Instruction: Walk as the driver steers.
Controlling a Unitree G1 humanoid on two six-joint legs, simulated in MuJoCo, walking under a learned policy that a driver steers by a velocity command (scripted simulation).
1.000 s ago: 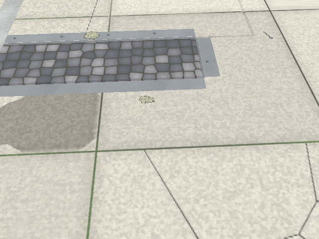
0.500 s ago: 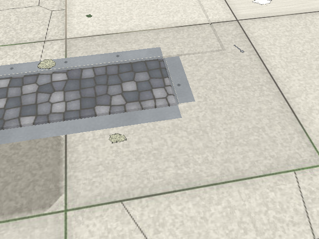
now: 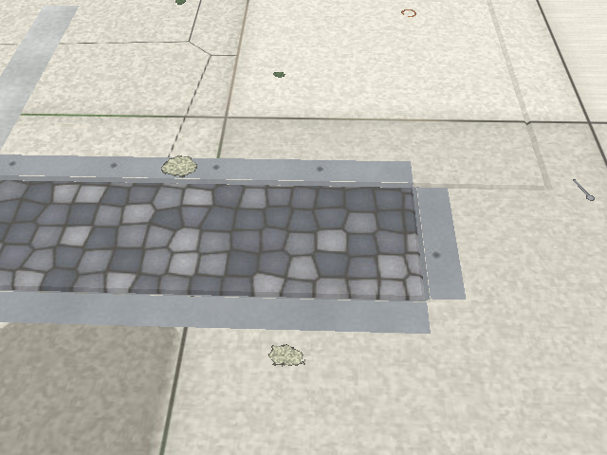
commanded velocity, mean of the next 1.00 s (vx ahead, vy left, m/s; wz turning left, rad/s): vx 0.50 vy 0.00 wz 0.37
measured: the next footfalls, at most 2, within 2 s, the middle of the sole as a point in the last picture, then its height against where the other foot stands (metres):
left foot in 0.14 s outside the picture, level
right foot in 0.68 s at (318, 397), level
